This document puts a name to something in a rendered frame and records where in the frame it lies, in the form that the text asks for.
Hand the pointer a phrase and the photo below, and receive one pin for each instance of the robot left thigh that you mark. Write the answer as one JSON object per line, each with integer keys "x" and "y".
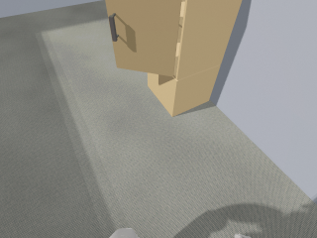
{"x": 124, "y": 233}

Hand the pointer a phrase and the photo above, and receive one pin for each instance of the handle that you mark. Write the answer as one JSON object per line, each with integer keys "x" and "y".
{"x": 113, "y": 27}

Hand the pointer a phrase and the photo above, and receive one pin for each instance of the cupboard door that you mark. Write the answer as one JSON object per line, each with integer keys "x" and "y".
{"x": 148, "y": 33}

